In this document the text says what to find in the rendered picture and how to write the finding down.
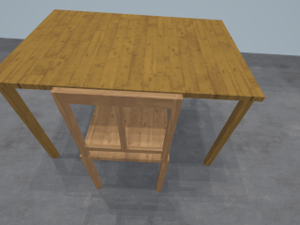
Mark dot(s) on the table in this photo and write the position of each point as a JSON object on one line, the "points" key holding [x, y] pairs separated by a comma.
{"points": [[195, 58]]}

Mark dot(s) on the chair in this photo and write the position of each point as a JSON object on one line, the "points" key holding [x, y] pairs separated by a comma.
{"points": [[125, 126]]}

